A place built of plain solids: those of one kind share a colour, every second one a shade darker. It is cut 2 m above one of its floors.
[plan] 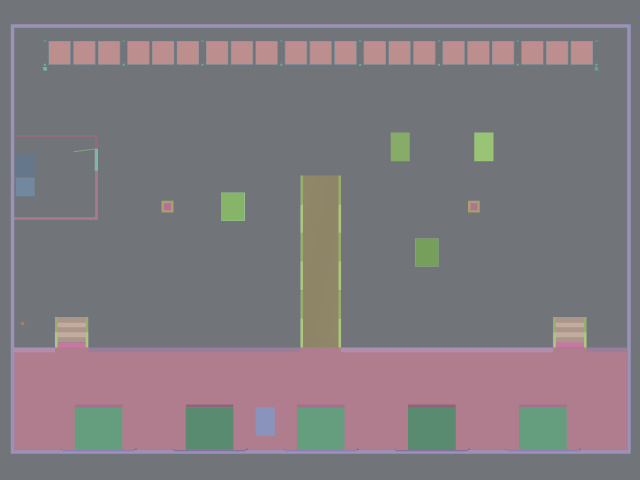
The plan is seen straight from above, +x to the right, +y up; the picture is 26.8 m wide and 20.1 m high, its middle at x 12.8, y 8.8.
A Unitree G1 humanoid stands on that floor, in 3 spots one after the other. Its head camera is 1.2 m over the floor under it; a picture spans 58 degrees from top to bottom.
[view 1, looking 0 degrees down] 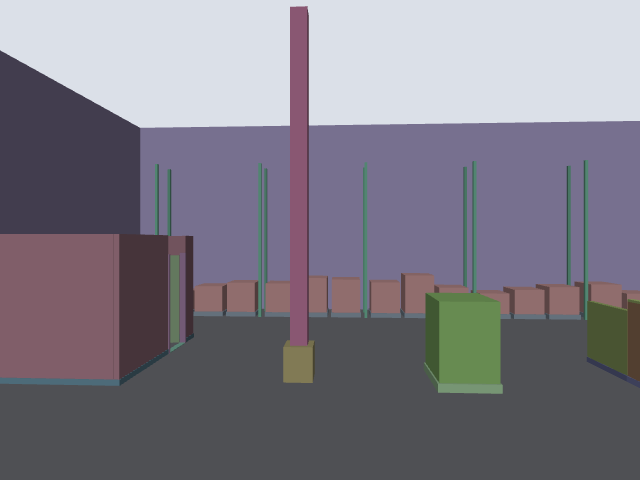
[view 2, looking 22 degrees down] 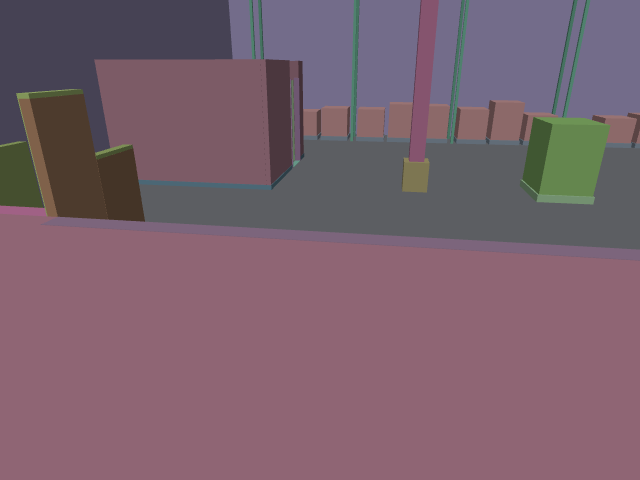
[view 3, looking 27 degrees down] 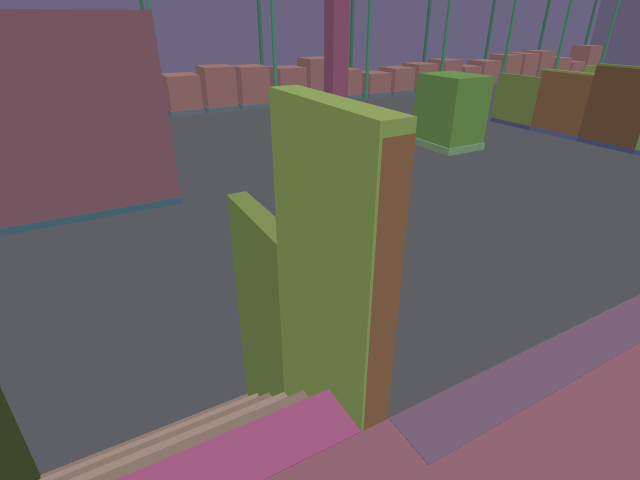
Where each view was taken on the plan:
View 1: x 7.17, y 2.70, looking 93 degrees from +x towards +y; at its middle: wall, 15.01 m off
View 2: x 5.85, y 1.20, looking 99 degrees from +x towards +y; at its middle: south_edge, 3.20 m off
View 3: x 2.40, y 3.51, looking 61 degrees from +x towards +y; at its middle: dock_south_cheek_whole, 1.37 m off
